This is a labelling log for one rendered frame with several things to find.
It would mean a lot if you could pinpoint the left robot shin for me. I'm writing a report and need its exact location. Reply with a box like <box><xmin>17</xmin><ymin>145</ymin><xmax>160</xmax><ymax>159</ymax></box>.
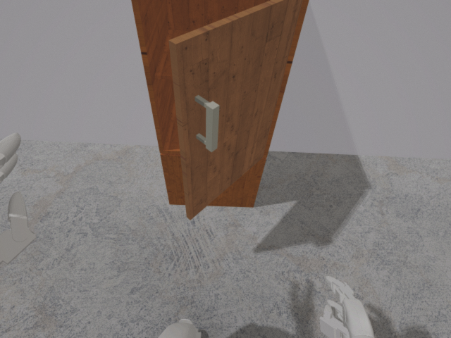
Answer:
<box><xmin>179</xmin><ymin>319</ymin><xmax>194</xmax><ymax>326</ymax></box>

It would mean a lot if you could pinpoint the handle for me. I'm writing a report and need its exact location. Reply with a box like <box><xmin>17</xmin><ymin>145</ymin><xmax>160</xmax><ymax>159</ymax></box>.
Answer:
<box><xmin>195</xmin><ymin>95</ymin><xmax>220</xmax><ymax>152</ymax></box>

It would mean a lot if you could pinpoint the cupboard door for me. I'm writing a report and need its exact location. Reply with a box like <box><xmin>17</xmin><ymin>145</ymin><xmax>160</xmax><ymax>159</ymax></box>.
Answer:
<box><xmin>168</xmin><ymin>0</ymin><xmax>303</xmax><ymax>220</ymax></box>

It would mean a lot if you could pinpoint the left robot hand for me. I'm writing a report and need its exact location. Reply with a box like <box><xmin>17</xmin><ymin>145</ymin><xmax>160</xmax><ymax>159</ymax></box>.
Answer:
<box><xmin>0</xmin><ymin>132</ymin><xmax>36</xmax><ymax>265</ymax></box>

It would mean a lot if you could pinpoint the right robot hand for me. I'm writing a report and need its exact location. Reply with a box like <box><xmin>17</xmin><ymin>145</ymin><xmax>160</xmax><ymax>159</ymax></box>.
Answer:
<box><xmin>320</xmin><ymin>276</ymin><xmax>374</xmax><ymax>338</ymax></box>

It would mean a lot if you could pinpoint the left robot thigh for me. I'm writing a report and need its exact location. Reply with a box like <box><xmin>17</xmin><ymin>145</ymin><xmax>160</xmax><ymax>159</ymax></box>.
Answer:
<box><xmin>158</xmin><ymin>323</ymin><xmax>202</xmax><ymax>338</ymax></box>

